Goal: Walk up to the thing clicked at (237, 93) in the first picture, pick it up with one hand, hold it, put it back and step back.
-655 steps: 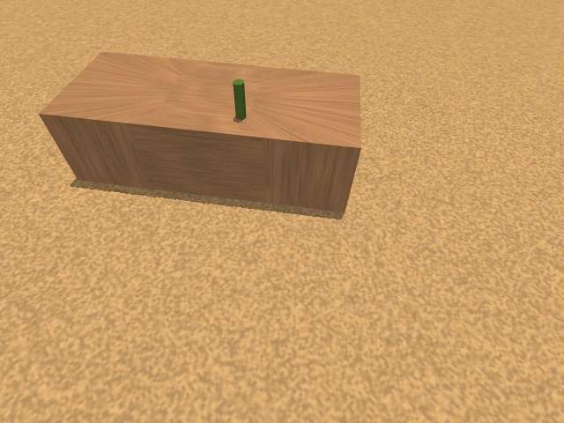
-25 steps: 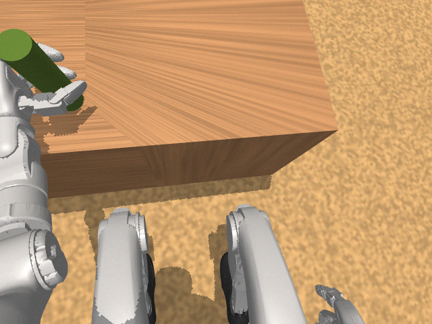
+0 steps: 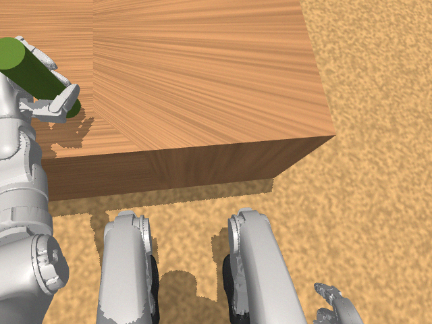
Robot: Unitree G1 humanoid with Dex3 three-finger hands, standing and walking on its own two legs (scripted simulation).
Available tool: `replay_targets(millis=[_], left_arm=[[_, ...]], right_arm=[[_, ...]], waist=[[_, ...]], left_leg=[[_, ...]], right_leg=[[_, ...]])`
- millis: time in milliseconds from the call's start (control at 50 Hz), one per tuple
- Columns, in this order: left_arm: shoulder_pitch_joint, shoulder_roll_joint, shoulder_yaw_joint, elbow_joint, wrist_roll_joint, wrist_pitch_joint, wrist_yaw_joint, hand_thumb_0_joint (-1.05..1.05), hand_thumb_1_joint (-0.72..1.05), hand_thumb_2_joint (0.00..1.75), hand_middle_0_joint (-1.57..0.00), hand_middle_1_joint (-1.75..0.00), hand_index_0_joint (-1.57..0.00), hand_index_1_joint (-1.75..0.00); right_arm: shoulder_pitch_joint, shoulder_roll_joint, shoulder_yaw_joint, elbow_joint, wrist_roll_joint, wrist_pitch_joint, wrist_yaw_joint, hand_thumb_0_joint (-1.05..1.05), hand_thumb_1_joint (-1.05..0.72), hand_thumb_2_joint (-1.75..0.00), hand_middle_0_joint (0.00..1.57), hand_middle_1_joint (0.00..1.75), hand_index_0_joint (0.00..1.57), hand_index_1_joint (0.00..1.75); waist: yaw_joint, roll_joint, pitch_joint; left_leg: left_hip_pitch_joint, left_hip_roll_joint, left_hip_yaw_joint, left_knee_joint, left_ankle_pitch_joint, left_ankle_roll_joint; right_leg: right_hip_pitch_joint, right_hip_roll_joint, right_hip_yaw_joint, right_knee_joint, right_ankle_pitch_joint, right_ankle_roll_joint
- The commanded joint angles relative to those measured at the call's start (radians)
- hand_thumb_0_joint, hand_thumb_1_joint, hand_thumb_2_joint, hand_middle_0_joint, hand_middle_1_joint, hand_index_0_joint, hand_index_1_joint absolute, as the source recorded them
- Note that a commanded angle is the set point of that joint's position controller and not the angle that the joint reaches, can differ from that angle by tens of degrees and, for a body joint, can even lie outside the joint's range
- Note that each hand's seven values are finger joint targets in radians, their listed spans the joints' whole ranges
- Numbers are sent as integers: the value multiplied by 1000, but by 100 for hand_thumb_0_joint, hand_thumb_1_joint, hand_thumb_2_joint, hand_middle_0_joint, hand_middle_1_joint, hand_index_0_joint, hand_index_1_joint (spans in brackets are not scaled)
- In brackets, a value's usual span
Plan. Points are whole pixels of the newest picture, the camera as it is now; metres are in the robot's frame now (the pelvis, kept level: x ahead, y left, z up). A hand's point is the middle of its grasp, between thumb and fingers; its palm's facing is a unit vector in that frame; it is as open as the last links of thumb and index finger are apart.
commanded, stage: settle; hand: left
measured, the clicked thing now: (43, 85) +0.48 +0.25 +0.03
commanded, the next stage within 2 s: lift in 1.06 s
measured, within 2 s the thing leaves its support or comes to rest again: neither
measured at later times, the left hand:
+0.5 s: hand (21, 50) +0.51 +0.26 +0.08, palm faces +0.21 -0.98 -0.03, open 7.3 cm
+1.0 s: hand (11, 35) +0.51 +0.26 +0.10, palm faces +0.20 -0.98 -0.02, open 7.3 cm
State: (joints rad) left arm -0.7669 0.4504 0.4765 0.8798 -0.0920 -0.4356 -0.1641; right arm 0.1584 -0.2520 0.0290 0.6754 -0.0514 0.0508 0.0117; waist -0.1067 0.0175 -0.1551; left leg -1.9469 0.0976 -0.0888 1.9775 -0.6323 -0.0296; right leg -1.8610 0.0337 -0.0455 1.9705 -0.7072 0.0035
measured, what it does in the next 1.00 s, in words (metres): rises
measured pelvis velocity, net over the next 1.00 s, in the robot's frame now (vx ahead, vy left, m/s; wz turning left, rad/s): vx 0.02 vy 0.01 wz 0.02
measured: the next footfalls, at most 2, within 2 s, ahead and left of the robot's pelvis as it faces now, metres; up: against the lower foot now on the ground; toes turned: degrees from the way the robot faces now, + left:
none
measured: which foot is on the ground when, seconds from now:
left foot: down 0.00-1.00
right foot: down 0.00-1.00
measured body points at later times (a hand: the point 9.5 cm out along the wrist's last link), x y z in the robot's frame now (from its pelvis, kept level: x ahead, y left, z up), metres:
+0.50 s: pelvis +0.02 +0.01 +0.06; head +0.21 +0.04 +0.46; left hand +0.49 +0.31 +0.08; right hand +0.11 -0.26 -0.07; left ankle +0.09 +0.14 -0.43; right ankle +0.07 -0.12 -0.43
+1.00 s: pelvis +0.02 +0.01 +0.08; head +0.21 +0.05 +0.49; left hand +0.50 +0.31 +0.10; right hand +0.11 -0.25 -0.04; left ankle +0.09 +0.14 -0.43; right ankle +0.07 -0.12 -0.43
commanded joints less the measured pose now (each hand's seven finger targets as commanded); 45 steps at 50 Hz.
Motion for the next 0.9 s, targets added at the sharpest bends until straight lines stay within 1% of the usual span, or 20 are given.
replay_targets(millis=[0,80,140,240,260,300,360,420,500,520,560,600,620,640,700,720,780,800,820,880], left_arm=[[-398,306,43,-229,-37,-63,11,0,32,146,-154,-168,-156,-167],[-376,257,10,-204,-42,-47,5,0,27,144,-153,-167,-156,-166],[-349,264,8,-176,-25,-34,-2,0,30,145,-153,-167,-157,-166],[-351,250,9,-142,-35,-33,-8,0,32,145,-153,-167,-157,-165],[-387,281,22,-197,-38,-42,-7,0,33,144,-152,-165,-155,-164],[-381,266,18,-172,-36,-46,-7,0,33,144,-151,-165,-155,-163],[-429,308,27,-220,-32,-59,-2,0,34,143,-150,-163,-153,-162],[-415,258,-1,-183,-34,-59,-10,0,33,143,-148,-162,-151,-161],[-403,298,30,-162,-32,-59,-4,0,36,143,-147,-161,-150,-160],[-427,293,18,-184,-34,-62,-5,0,35,143,-147,-160,-150,-159],[-418,256,5,-158,-36,-62,-6,0,35,143,-146,-161,-149,-159],[-373,277,26,-96,-33,-58,-4,0,35,143,-147,-160,-150,-159],[-396,288,25,-126,-29,-65,-2,0,35,144,-147,-161,-150,-160],[-407,296,35,-143,-29,-70,0,0,37,145,-148,-161,-151,-160],[-404,260,14,-121,-23,-74,3,0,34,146,-147,-163,-151,-161],[-396,274,31,-116,-23,-75,8,0,35,147,-148,-163,-151,-162],[-411,278,24,-129,-21,-82,3,0,36,146,-148,-163,-152,-161],[-403,242,-2,-108,-18,-79,1,0,38,146,-148,-162,-151,-161],[-442,268,8,-162,-19,-86,4,0,37,146,-148,-162,-151,-161],[-409,245,-5,-110,-17,-83,-1,0,36,145,-147,-161,-150,-160]], right_arm=[[166,-184,-72,-43,8,-23,-28,0,-90,-90,20,30,20,30],[165,-180,-72,-45,14,-30,-28,0,-90,-90,20,30,20,30],[169,-185,-76,-44,14,-31,-27,0,-90,-90,20,30,20,30],[170,-190,-75,-48,18,-34,-27,0,-90,-90,20,30,20,30],[177,-190,-74,-43,17,-36,-25,0,-89,-90,20,30,20,30],[177,-193,-77,-43,14,-34,-24,0,-89,-89,20,30,20,30],[182,-189,-77,-41,12,-36,-24,0,-89,-90,20,30,20,30],[189,-186,-77,-32,7,-36,-22,0,-89,-90,20,30,20,30],[198,-188,-77,-33,6,-33,-20,0,-89,-90,20,30,20,30],[197,-181,-71,-30,6,-33,-19,0,-89,-89,20,30,20,30],[193,-181,-72,-27,5,-31,-17,0,-89,-89,20,30,20,30],[192,-185,-74,-25,9,-33,-18,0,-89,-89,20,30,20,30],[192,-179,-71,-32,7,-32,-17,0,-89,-89,20,30,20,30],[191,-177,-70,-32,6,-31,-17,0,-89,-89,20,30,20,30],[188,-175,-71,-35,5,-31,-13,0,-89,-90,20,30,20,30],[187,-177,-71,-36,5,-31,-12,0,-89,-90,20,30,20,30],[186,-180,-71,-35,3,-31,-12,0,-89,-89,20,30,20,30],[183,-174,-71,-36,1,-33,-11,0,-89,-90,20,30,20,30],[192,-178,-72,-39,3,-33,-11,0,-89,-90,20,30,20,30],[188,-179,-71,-38,1,-33,-9,0,-90,-90,20,30,20,30]], waist=[[-7,110,-657],[-9,100,-617],[-3,134,-601],[-7,142,-580],[7,163,-604],[7,186,-625],[7,183,-657],[-6,173,-673],[-2,130,-699],[-2,135,-691],[-12,148,-668],[-5,104,-641],[-13,108,-638],[-2,108,-644],[-13,122,-633],[-8,120,-622],[-6,149,-635],[-17,147,-632],[-10,156,-640],[-12,169,-638]], left_leg=[[510,-28,28,-247,119,60],[539,-27,23,-282,123,59],[605,-25,8,-319,146,54],[662,-24,-11,-354,183,50],[689,-23,-9,-357,213,49],[742,-22,-17,-366,244,44],[750,-25,-2,-367,246,51],[770,-28,6,-368,270,56],[752,-33,19,-364,311,67],[742,-33,25,-368,309,67],[755,-34,18,-377,307,64],[733,-33,22,-377,306,71],[713,-33,25,-382,290,70],[720,-34,25,-391,281,70],[748,-33,16,-406,285,66],[753,-31,12,-415,279,64],[798,-29,6,-429,290,59],[796,-29,8,-424,301,60],[810,-29,3,-439,287,57],[835,-28,-4,-445,306,53]], right_leg=[[371,5,16,-347,192,-27],[370,6,12,-376,194,-32],[346,6,-6,-371,216,-41],[341,0,-14,-382,243,-44],[353,1,-11,-385,262,-44],[338,-2,-12,-381,271,-46],[385,1,-3,-412,284,-41],[410,1,3,-434,308,-38],[491,2,9,-460,358,-28],[506,1,16,-469,363,-28],[479,1,8,-462,353,-32],[496,1,13,-479,359,-28],[515,3,17,-486,350,-26],[523,1,18,-491,341,-28],[495,2,6,-486,333,-33],[490,1,3,-486,324,-34],[479,1,1,-487,323,-39],[482,1,2,-490,337,-36],[478,2,-1,-494,322,-39],[469,0,-3,-492,327,-41]])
